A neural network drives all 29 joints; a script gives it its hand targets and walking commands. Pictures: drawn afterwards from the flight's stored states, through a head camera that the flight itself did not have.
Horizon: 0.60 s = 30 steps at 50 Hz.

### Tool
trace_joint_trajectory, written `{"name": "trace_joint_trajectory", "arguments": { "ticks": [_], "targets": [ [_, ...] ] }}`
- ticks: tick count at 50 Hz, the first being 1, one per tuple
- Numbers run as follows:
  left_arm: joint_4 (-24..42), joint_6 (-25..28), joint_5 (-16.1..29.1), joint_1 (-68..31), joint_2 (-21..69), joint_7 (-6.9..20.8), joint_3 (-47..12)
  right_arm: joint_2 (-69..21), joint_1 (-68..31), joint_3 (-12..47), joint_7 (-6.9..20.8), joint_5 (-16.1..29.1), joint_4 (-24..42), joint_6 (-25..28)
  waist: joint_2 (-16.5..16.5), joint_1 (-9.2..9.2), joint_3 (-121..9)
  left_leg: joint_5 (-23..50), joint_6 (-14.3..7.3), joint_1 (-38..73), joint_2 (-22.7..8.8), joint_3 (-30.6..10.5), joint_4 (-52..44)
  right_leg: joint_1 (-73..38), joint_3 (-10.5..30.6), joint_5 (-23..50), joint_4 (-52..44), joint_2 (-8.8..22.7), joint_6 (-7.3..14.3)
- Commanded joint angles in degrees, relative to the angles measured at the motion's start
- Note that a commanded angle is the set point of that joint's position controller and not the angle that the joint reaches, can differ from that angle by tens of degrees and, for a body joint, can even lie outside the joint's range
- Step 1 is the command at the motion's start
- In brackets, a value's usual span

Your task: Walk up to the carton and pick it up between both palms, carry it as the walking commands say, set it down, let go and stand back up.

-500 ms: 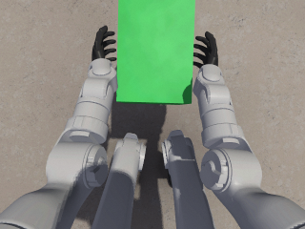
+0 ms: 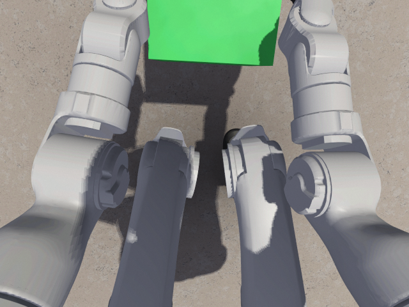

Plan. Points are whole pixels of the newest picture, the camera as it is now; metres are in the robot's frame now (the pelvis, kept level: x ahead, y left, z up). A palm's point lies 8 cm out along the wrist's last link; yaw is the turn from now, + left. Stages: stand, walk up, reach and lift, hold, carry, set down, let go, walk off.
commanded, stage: set down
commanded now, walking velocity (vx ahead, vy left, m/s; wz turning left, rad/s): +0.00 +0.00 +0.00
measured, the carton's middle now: out of the picture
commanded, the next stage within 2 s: none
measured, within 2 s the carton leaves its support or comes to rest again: rests again in 1.06 s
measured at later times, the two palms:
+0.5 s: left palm out of the picture +0.56 +0.11 -0.24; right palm out of the picture +0.55 -0.15 -0.22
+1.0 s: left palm out of the picture +0.57 +0.12 -0.27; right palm out of the picture +0.56 -0.15 -0.26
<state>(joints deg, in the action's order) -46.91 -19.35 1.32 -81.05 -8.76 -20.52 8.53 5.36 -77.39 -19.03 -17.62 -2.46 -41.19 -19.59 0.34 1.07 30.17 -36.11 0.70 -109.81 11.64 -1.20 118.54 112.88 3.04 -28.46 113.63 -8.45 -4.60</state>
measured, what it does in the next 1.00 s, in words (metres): lowers itself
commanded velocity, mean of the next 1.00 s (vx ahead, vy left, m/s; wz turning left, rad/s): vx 0.00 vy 0.00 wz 0.00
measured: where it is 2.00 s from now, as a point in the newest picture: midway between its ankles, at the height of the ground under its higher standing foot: (202, 184)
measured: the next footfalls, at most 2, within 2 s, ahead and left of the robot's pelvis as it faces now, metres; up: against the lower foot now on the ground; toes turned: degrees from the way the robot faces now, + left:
none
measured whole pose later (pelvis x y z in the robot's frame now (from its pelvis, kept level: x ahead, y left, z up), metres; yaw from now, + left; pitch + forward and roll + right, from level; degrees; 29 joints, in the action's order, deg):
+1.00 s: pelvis +0.03 +0.00 -0.07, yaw +1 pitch +30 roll -2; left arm -64.1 -11.5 5.9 -87.2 -14.4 -10.8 3.1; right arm 13.3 -84.5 -13.7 -9.4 2.5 -62.2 -11.3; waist 0.6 2.2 29.9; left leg -43.0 -1.5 -120.5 9.8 1.3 133.8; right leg 123.4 -0.3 -36.1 129.3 -5.2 -2.8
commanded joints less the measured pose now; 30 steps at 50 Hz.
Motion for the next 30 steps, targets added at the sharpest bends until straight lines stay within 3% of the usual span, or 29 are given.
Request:
{"name": "trace_joint_trajectory", "arguments": {
  "ticks": [1, 3, 5, 8, 12, 18, 20, 26, 30],
  "targets": [
    [10.39, 5.77, 6.05, -44.89, 56.64, 24.45, -22.19, -52.58, -48.93, 28.38, 20.31, 7.95, 7.70, 5.16, -0.98, 0.49, -114.27, 21.26, -0.29, 32.11, -1.39, 2.39, -13.14, -41.39, -6.44, 18.27, -4.18, 0.27, 4.35],
    [7.31, 6.18, 4.83, -44.56, 56.49, 25.49, -19.64, -53.32, -48.18, 26.39, 20.87, 6.80, 4.11, 5.40, -0.53, -0.02, -109.89, 19.37, -0.45, 28.76, -1.70, 2.74, -12.63, -39.63, -6.24, 16.64, -3.86, 0.34, 4.34],
    [3.79, 6.37, 3.75, -43.84, 57.47, 26.63, -17.51, -52.70, -47.53, 24.07, 21.47, 5.47, 0.54, 5.83, -1.67, 0.38, -104.57, 17.33, -0.33, 24.54, -1.58, 3.16, -11.89, -37.55, -6.17, 15.22, -3.44, 0.38, 4.77],
    [1.94, 6.95, 3.25, -44.07, 56.91, 27.96, -15.83, -53.99, -45.67, 22.14, 22.11, 3.77, -1.99, 5.92, -0.46, 0.99, -102.75, 17.92, -0.36, 21.56, -1.50, 3.68, -10.31, -37.77, -6.26, 16.87, -2.44, 0.38, 4.58],
    [3.33, 7.02, 4.18, -45.23, 57.00, 28.39, -17.06, -54.24, -46.69, 22.95, 22.64, 4.29, -0.68, 5.80, -0.74, 1.41, -105.72, 20.48, -0.30, 21.62, -1.42, 3.68, -8.28, -38.97, -6.40, 19.83, -0.20, 0.62, 4.37],
    [8.98, 7.75, 7.94, -49.78, 55.53, 27.10, -20.84, -53.21, -48.33, 25.27, 22.31, 7.18, 4.03, 6.59, -0.83, 2.75, -111.08, 26.29, -0.35, 24.53, -1.14, 2.94, -5.30, -39.01, -6.79, 25.40, 3.34, 0.67, 4.17],
    [7.44, 8.22, 7.52, -49.87, 53.41, 26.81, -20.35, -53.77, -46.46, 24.16, 22.57, 7.67, 0.59, 6.54, -1.98, 2.43, -105.92, 25.53, -0.27, 23.42, -1.46, 3.32, -4.78, -36.14, -6.56, 24.63, 3.71, 0.76, 4.10],
    [6.92, 10.32, 6.73, -48.97, 51.18, 26.06, -19.46, -49.93, -45.79, 22.21, 23.62, 7.94, -0.73, 8.60, -5.45, 0.51, -96.29, 28.15, -0.04, 20.81, -1.21, 2.59, -2.62, -28.94, -5.43, 25.05, 6.92, 0.39, 5.04],
    [6.14, 11.59, 8.13, -49.40, 49.97, 25.14, -20.38, -47.57, -46.00, 21.94, 23.34, 8.68, -2.01, 10.19, -5.69, 2.10, -92.23, 31.39, 0.12, 22.84, -1.31, 1.26, -1.21, -26.38, -5.85, 26.02, 8.50, 0.48, 5.22]
  ]
}}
